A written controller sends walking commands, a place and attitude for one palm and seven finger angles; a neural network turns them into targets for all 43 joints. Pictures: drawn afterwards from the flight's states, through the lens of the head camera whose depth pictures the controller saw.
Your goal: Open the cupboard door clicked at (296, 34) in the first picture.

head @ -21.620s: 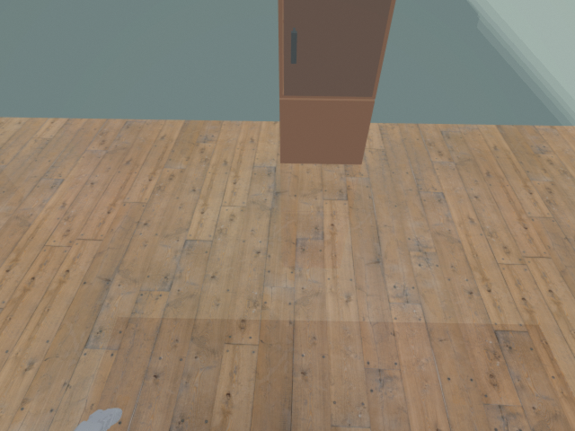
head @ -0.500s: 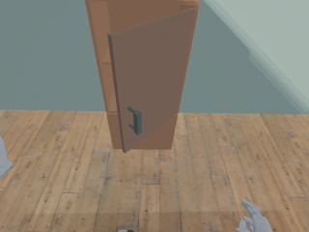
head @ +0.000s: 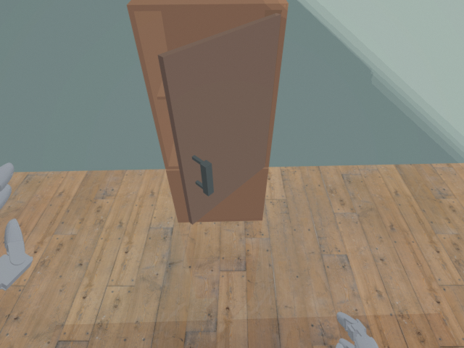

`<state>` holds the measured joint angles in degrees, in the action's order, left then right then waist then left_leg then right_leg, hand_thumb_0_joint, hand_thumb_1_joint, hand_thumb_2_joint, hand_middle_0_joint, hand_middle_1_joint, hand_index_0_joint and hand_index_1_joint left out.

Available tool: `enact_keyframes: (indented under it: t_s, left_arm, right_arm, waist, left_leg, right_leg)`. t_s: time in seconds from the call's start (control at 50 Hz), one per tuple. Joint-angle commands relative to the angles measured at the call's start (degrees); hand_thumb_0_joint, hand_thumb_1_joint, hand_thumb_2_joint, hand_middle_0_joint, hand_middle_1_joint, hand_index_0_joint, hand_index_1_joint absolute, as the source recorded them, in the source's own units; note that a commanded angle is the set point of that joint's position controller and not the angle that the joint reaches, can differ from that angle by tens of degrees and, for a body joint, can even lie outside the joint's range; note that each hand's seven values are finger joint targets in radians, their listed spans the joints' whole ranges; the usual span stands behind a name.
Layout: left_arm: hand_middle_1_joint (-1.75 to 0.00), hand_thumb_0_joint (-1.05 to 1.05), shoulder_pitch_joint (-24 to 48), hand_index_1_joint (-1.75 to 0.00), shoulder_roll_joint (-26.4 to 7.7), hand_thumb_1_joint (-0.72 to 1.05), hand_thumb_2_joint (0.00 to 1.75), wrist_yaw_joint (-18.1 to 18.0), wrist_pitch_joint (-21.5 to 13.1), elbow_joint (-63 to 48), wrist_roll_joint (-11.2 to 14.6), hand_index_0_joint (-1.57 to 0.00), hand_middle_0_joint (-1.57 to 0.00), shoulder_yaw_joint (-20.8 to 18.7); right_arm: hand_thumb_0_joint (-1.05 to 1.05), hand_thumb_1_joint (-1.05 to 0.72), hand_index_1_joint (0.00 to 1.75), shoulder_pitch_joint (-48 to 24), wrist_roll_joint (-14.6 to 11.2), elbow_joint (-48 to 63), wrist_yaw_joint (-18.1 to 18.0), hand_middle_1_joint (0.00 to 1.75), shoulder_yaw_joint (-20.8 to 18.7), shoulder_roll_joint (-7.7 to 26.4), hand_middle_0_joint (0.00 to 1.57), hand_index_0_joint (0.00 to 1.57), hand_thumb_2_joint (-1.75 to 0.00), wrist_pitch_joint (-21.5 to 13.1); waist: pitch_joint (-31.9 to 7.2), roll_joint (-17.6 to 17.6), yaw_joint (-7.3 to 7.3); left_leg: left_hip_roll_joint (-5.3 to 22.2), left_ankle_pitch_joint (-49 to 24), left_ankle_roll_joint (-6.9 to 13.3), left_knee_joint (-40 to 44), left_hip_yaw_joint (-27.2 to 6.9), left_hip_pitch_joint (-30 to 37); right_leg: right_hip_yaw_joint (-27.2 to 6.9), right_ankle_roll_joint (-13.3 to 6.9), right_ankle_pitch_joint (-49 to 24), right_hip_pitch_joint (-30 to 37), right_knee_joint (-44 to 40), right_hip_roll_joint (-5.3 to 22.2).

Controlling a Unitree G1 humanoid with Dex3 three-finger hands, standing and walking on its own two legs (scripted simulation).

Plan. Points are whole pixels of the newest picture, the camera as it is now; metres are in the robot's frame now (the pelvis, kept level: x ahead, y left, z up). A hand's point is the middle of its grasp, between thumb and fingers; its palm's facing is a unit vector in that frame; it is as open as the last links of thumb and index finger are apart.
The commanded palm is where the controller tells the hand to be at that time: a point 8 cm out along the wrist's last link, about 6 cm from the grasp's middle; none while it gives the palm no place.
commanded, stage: stop stepping back and stand still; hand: left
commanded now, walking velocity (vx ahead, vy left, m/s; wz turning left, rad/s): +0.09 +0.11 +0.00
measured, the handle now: (202, 175) +0.61 +0.12 -0.11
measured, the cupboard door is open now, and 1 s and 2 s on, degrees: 45 45 45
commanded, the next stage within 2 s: let the arm hang, fingers relaxed in 0.30 s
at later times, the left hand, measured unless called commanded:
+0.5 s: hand (48, 285) +0.20 +0.30 +0.06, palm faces +0.24 -0.82 -0.53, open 7.4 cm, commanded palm none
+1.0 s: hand out of the picture -0.11 +0.23 -0.17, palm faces +0.08 -0.96 -0.25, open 7.3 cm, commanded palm none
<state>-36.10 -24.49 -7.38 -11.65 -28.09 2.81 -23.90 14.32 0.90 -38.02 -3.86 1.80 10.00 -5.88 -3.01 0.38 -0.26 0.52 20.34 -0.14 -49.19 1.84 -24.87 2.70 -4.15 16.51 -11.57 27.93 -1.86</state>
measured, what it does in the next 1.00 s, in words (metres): steps on the spot: left foot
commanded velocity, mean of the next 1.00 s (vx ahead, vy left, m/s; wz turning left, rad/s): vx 0.00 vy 0.01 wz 0.00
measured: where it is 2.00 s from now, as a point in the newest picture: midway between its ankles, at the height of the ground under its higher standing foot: outside the picture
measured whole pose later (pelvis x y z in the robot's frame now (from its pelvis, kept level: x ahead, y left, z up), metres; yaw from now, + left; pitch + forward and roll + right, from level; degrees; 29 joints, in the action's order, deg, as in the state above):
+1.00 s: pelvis -0.04 +0.03 +0.00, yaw +4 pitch -2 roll -1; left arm -20.1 -12.6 -0.4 1.2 65.5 -1.0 -1.3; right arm 17.1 1.5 -63.8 -1.2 -0.9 12.3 2.1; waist 4.2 1.5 0.4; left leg 0.4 8.0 1.6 -25.3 2.3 -15.7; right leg 5.9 -1.8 11.9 -11.6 25.0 0.2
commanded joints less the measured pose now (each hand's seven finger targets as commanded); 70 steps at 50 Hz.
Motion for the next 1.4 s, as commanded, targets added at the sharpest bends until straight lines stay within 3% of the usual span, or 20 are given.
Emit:
enact_keyframes:
  t_s: [0.0, 0.08, 0.1, 0.14, 0.16, 0.22, 0.3, 0.36, 0.38, 0.4, 0.44, 0.5, 0.54, 0.56, 0.6, 0.66, 0.74, 0.94, 1.1, 1.38]
  left_arm:
    - [-0.3, 0.0, 9.9, -0.3, -8.5, 0.9, 0.9, -2.1, -2.8, -0.2, -0.6, -0.2, -0.2, -6.1]
    - [-0.3, 0.0, 15.0, -0.3, -7.3, 0.9, 0.9, -2.5, -3.1, -5.0, -1.0, -0.2, -0.2, -2.6]
    - [-0.3, 0.0, 14.7, -0.3, -7.2, 0.9, 0.9, -2.4, -3.2, -7.5, -1.1, -0.2, -0.2, -2.3]
    - [-0.3, 0.0, 14.6, -0.3, -8.9, 0.9, 0.9, -2.8, -3.6, -12.7, -1.2, -0.2, -0.2, -3.9]
    - [-0.3, 0.0, 13.9, -0.3, -10.2, 0.9, 0.9, -2.9, -3.7, -14.9, -1.1, -0.2, -0.2, -4.8]
    - [-0.3, 0.0, 7.8, -0.3, -10.7, 0.9, 0.9, -2.8, -3.7, -14.8, -1.3, -0.2, -0.2, -7.2]
    - [-0.3, 0.0, 2.9, -0.3, -9.6, 0.9, 0.9, -2.5, -3.5, -10.4, -0.1, -0.2, -0.2, -8.4]
    - [-0.3, 0.0, -0.6, -0.3, -8.1, 0.9, 0.9, -2.1, -2.7, -5.1, 0.8, -0.2, -0.2, -8.2]
    - [-0.3, 0.0, 10.3, -0.3, -0.5, 0.9, 0.9, 6.0, 5.4, 34.5, -5.3, -0.2, -0.2, 17.4]
    - [-0.3, 0.0, 11.3, -0.3, 1.2, 0.9, 0.9, 7.4, 9.6, 36.0, -4.6, -0.2, -0.2, 16.8]
    - [-0.3, 0.0, 13.2, -0.3, 3.3, 0.9, 0.9, 7.8, 11.1, 38.9, -4.6, -0.2, -0.2, 17.6]
    - [-0.3, 0.0, 17.2, -0.3, 0.9, 0.9, 0.9, 7.9, 10.5, 48.0, -4.9, -0.2, -0.2, 18.4]
    - [-0.3, 0.0, 21.2, -0.3, -0.8, 0.9, 0.9, 7.7, 10.2, 54.8, -5.1, -0.2, -0.2, 18.7]
    - [-0.3, 0.0, 22.7, -0.3, -1.2, 0.9, 0.9, 7.4, 10.3, 57.9, -5.0, -0.2, -0.2, 19.1]
    - [-0.3, 0.0, 24.3, -0.3, 0.5, 0.9, 0.9, 7.0, 11.0, 64.0, -4.4, -0.2, -0.2, 20.7]
    - [-0.3, 0.0, 21.7, -0.3, 2.0, 0.9, 0.9, 6.5, 11.5, 71.9, -4.1, -0.2, -0.2, 21.8]
    - [-0.3, 0.0, 18.3, -0.3, 4.4, 0.9, 0.9, 6.4, 11.3, 81.0, -3.7, -0.2, -0.2, 21.7]
    - [-0.3, 0.0, 17.9, -0.3, 3.8, 0.9, 0.9, 6.4, 11.1, 90.3, -3.7, -0.2, -0.2, 21.4]
    - [-0.3, 0.0, 19.9, -0.3, 1.7, 0.9, 0.9, 6.3, 11.1, 91.2, -3.9, -0.2, -0.2, 20.8]
    - [-0.3, 0.0, 27.3, -0.3, -1.6, 0.9, 0.9, 6.4, 9.9, 90.1, -3.7, -0.2, -0.2, 20.8]
  right_arm:
    - [0.0, -0.9, 0.3, -6.9, -0.8, 8.1, -1.7, 0.3, -2.9, 7.1, 0.2, 0.2, -0.9, -3.4]
    - [0.0, -0.9, 0.3, -6.9, -0.5, 7.9, -2.4, 0.3, -3.6, 8.6, 0.2, 0.2, -0.9, -5.6]
    - [0.0, -0.9, 0.3, -6.6, -0.5, 8.2, -2.3, 0.3, -3.9, 9.1, 0.2, 0.2, -0.9, -5.9]
    - [0.0, -0.9, 0.3, -6.8, -0.7, 9.5, -1.9, 0.3, -4.7, 10.6, 0.2, 0.2, -0.9, -5.9]
    - [0.0, -0.9, 0.3, -6.6, -1.0, 9.8, -1.9, 0.3, -4.8, 10.7, 0.2, 0.2, -0.9, -5.8]
    - [0.0, -0.9, 0.3, -6.4, -0.9, 10.2, -1.1, 0.3, -3.8, 9.1, 0.2, 0.2, -0.9, -5.4]
    - [0.0, -0.9, 0.3, -6.3, -1.1, 10.8, -0.8, 0.3, -4.0, 8.6, 0.2, 0.2, -0.9, -4.5]
    - [0.0, -0.9, 0.3, -6.5, -1.2, 10.8, -0.6, 0.3, -4.2, 8.5, 0.2, 0.2, -0.9, -3.4]
    - [0.0, -0.9, 0.3, -9.9, -1.6, -1.7, 4.3, 0.3, -6.3, 18.2, 0.2, 0.2, -0.9, -5.1]
    - [0.0, -0.9, 0.3, -6.3, -1.3, -2.2, 4.3, 0.3, -6.8, 16.0, 0.2, 0.2, -0.9, -1.7]
    - [0.0, -0.9, 0.3, -7.0, -0.4, -2.3, 4.1, 0.3, -5.2, 14.8, 0.2, 0.2, -0.9, 0.3]
    - [0.0, -0.9, 0.3, -8.8, 0.2, -3.2, 4.0, 0.3, -3.8, 14.7, 0.2, 0.2, -0.9, 2.0]
    - [0.0, -0.9, 0.3, -7.5, 0.4, -5.2, 4.0, 0.3, -3.9, 14.9, 0.2, 0.2, -0.9, 3.1]
    - [0.0, -0.9, 0.3, -7.3, 0.5, -6.2, 4.0, 0.3, -3.9, 14.5, 0.2, 0.2, -0.9, 3.8]
    - [0.0, -0.9, 0.3, -6.5, 0.8, -9.1, 4.1, 0.3, -3.2, 12.6, 0.2, 0.2, -0.9, 5.0]
    - [0.0, -0.9, 0.3, -6.0, 0.9, -12.0, 3.9, 0.3, -2.5, 11.3, 0.2, 0.2, -0.9, 5.8]
    - [0.0, -0.9, 0.3, -3.2, 0.7, -16.4, 3.0, 0.3, -2.6, 9.1, 0.2, 0.2, -0.9, 6.1]
    - [0.0, -0.9, 0.3, 2.8, 0.4, -22.5, 2.3, 0.3, -4.3, 10.6, 0.2, 0.2, -0.9, 6.3]
    - [0.0, -0.9, 0.3, 1.6, 0.6, -23.9, 2.5, 0.3, -4.7, 11.9, 0.2, 0.2, -0.9, 5.8]
    - [0.0, -0.9, 0.3, -4.2, 0.5, -24.2, 3.0, 0.3, -4.3, 14.5, 0.2, 0.2, -0.9, 4.8]
  waist:
    - [4.2, -5.4, -0.65]
    - [2.4, -3.2, 0.25]
    - [1.2, -0.6, 0.49]
    - [-2.3, 4.0, 1.02]
    - [-4.1, 4.7, 0.95]
    - [-5.1, 8.5, 0.76]
    - [-5.3, 2.2, 0.24]
    - [-3.7, 0.3, 0.0]
    - [1.1, 2.5, -1.94]
    - [-2.3, 3.4, -0.96]
    - [-0.3, 4.3, 0.14]
    - [-0.9, -9.3, 1.44]
    - [-1.5, -16.7, 0.0]
    - [-0.1, -15.7, -0.5]
    - [2.2, -6.3, -1.29]
    - [3.3, 6.3, 0.01]
    - [2.1, 9.9, 0.22]
    - [6.7, -0.5, -0.34]
    - [8.5, -0.2, 0.24]
    - [5.3, 0.4, 0.18]
  left_leg:
    - [1.9, -1.9, 0.6, 5.7, 0.9, 0.6]
    - [0.4, -6.9, 2.2, 22.1, 2.5, 13.1]
    - [1.9, -8.7, 2.9, 25.2, 0.3, 15.4]
    - [7.1, -22.6, 4.4, 24.7, -5.0, 19.0]
    - [8.4, -28.0, 4.2, 23.5, -6.1, 19.9]
    - [6.1, -36.2, 2.6, 22.2, -2.5, 17.7]
    - [4.6, -29.6, 1.0, 21.0, -1.0, 14.5]
    - [4.1, -23.2, 0.6, 22.0, -1.0, 13.4]
    - [5.6, -28.0, 1.5, 15.4, -2.7, 9.1]
    - [6.4, -26.5, 1.4, 18.6, -3.6, 10.8]
    - [9.5, -18.8, 4.0, 23.7, -7.9, 3.5]
    - [8.0, -16.2, 4.4, 24.0, -9.0, 3.2]
    - [4.6, -14.3, 3.2, 20.7, -6.5, 9.1]
    - [3.4, -14.0, 2.7, 19.7, -5.3, 11.2]
    - [3.2, -13.1, 2.1, 21.5, -4.7, 13.9]
    - [5.1, -7.6, 2.3, 28.3, -7.0, 10.0]
    - [4.6, -0.9, 2.0, 30.0, -6.5, 9.2]
    - [5.3, 0.7, 2.8, 30.5, -7.2, 10.9]
    - [5.8, 2.6, 3.1, 33.3, -8.4, 8.9]
    - [6.1, -11.1, 2.2, 32.8, -6.9, 13.7]
  right_leg:
    - [-13.2, -3.9, 2.2, -5.5, -14.4, 14.8]
    - [-10.2, -0.2, -1.7, -3.9, -10.8, 12.0]
    - [-9.4, 1.3, -5.2, -2.6, -8.0, 10.7]
    - [-6.1, 4.6, -13.6, -1.2, -2.2, 6.7]
    - [-5.1, 5.2, -16.2, -0.4, -0.4, 5.9]
    - [-3.2, 4.1, -22.6, 2.9, 0.8, 4.9]
    - [-5.3, 3.4, -27.4, 5.3, -2.3, 6.3]
    - [-6.2, 3.3, -23.0, 3.5, -5.3, 6.6]
    - [-2.7, 1.9, -26.6, -3.9, 3.0, 10.2]
    - [-4.7, 1.9, -19.4, -4.6, 2.2, 9.0]
    - [-1.6, 3.3, -2.2, -4.9, 5.4, 5.8]
    - [-3.7, 2.5, -3.7, -0.7, 0.6, 6.5]
    - [-7.1, 0.8, -4.2, -4.1, -4.4, 9.8]
    - [-7.7, -0.1, -3.5, -6.6, -5.7, 11.0]
    - [-7.6, -0.3, 0.8, -9.5, -6.8, 10.9]
    - [-5.8, 1.5, 3.4, -4.0, -6.4, 7.8]
    - [-5.7, 0.7, 3.5, -0.5, -8.6, 7.8]
    - [-4.9, -0.1, 9.5, -5.4, -12.0, 8.3]
    - [-5.0, 0.0, 9.1, -4.3, -11.0, 8.1]
    - [-5.6, 0.6, -1.1, 0.4, -12.2, 9.5]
